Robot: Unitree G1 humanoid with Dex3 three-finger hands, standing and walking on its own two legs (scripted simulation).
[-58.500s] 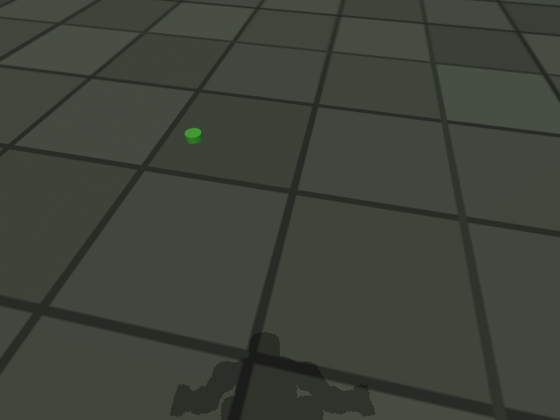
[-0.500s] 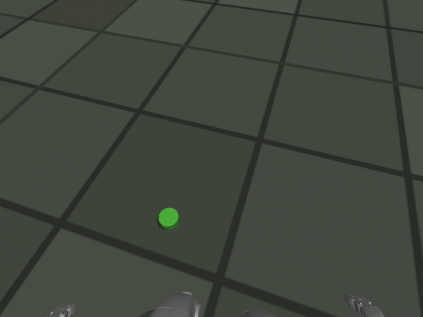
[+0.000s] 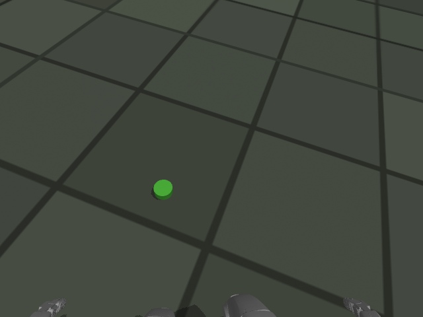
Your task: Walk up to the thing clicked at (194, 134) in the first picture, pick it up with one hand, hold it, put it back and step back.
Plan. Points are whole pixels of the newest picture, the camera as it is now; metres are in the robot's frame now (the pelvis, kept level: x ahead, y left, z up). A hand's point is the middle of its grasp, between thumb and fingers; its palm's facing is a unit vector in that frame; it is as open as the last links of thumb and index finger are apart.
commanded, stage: step back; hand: left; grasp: from above
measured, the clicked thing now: (163, 189) +0.74 +0.22 -0.75
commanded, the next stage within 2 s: stand in 2.00 s
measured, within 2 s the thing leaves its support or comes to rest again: neither
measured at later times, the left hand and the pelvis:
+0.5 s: hand out of the picture -0.04 +0.24 -0.15, palm faces +0.03 -0.91 -0.42, open 7.4 cm; pelvis -0.17 -0.04 -0.02, yaw +3 degrees
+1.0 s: hand out of the picture -0.29 +0.19 -0.14, palm faces +0.01 -0.90 -0.44, open 7.4 cm; pelvis -0.33 -0.09 +0.00, yaw -1 degrees
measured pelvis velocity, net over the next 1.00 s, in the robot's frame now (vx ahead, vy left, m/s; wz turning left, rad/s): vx -0.33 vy -0.09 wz -0.02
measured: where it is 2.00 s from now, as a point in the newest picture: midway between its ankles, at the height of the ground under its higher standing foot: outside the picture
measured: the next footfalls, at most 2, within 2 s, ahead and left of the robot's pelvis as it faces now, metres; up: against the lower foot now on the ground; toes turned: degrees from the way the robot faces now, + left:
right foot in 0.14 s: -0.05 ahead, -0.16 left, +0.00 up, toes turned +1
left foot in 0.48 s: -0.15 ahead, +0.08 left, +0.00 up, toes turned +0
